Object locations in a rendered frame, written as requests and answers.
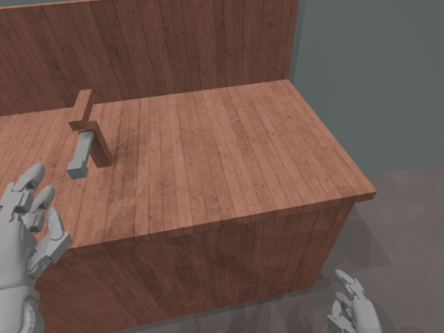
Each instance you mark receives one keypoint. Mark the left robot hand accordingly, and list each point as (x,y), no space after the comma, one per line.
(21,217)

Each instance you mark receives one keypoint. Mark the counter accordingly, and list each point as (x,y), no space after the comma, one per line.
(211,182)

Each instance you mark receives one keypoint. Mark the robot left forearm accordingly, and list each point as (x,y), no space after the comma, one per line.
(18,310)

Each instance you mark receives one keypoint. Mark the right robot hand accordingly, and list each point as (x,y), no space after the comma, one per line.
(360,313)

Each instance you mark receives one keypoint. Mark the tap lever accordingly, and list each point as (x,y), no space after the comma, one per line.
(78,167)

